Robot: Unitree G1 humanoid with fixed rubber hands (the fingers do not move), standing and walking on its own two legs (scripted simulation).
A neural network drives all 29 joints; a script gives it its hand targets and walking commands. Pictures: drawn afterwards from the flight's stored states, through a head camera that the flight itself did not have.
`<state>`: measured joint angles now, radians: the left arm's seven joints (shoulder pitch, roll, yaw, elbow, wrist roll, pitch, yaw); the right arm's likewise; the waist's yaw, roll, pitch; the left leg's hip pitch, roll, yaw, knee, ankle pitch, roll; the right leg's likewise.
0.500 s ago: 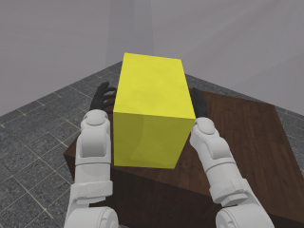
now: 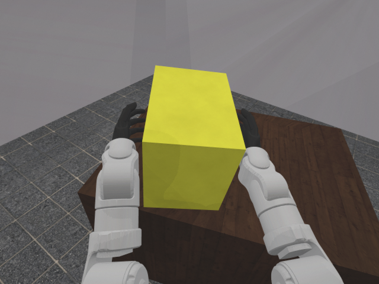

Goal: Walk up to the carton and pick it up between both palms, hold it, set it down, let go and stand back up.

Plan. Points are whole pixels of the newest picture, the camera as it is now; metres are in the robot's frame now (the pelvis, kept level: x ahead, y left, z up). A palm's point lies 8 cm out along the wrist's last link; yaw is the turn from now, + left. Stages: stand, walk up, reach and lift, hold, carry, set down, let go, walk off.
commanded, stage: hold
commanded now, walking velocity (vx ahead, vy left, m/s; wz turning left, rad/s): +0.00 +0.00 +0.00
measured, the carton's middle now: (186, 137) +0.40 +0.00 +0.15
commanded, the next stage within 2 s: none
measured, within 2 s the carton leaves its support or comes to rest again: neither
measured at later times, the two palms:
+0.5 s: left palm (119, 141) +0.35 +0.14 +0.18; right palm (246, 147) +0.35 -0.12 +0.17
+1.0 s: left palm (123, 142) +0.35 +0.13 +0.18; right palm (249, 147) +0.35 -0.12 +0.17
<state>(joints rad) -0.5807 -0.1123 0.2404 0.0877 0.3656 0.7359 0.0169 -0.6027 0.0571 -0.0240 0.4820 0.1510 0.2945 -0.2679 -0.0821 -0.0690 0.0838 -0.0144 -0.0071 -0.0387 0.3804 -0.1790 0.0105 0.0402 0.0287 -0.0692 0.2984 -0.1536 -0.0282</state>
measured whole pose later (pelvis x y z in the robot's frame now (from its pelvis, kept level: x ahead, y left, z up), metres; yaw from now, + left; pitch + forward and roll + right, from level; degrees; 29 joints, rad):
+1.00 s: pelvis +0.00 +0.00 +0.00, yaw +0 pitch -11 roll -1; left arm -0.58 -0.11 0.24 0.09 0.37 0.74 0.01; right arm -0.60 0.06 -0.03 0.49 0.14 0.28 -0.27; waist -0.08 -0.08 0.09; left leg -0.01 -0.01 -0.04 0.38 -0.18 0.01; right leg 0.05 0.03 -0.08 0.30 -0.16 -0.03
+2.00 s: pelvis +0.00 +0.00 +0.00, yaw +0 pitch -11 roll -1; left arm -0.60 -0.11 0.25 0.11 0.39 0.74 0.00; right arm -0.62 0.07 -0.05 0.52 0.13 0.27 -0.26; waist -0.07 -0.08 0.10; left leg 0.00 -0.01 -0.02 0.37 -0.17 0.01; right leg 0.04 0.02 -0.07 0.31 -0.16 -0.03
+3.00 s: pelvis +0.00 +0.00 +0.00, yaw +1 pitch -10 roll -1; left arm -0.58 -0.10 0.23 0.08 0.35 0.73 0.02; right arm -0.60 0.06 -0.03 0.47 0.14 0.26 -0.27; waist -0.09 -0.08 0.08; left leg -0.04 0.00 -0.03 0.38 -0.17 0.01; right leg 0.03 0.03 -0.09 0.29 -0.15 -0.03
